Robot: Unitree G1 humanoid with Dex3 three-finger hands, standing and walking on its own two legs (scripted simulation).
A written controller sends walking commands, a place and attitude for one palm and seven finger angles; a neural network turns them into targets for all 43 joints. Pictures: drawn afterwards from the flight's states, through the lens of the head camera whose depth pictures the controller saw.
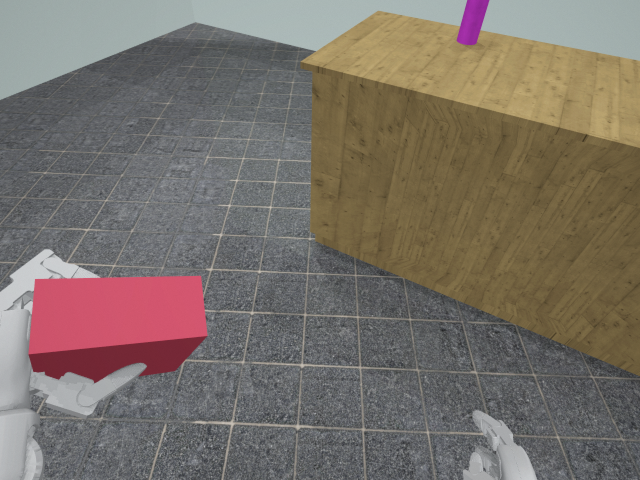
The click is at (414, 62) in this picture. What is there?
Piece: table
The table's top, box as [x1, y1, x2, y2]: [300, 11, 639, 156]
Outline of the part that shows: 300,62 300,67 308,70 639,156 639,61 481,30 477,42 475,44 464,45 456,41 459,26 377,11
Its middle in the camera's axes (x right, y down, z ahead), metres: +0.69 -0.43 +1.08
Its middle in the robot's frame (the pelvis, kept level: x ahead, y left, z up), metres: +1.14 -0.63 +0.02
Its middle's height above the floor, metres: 0.79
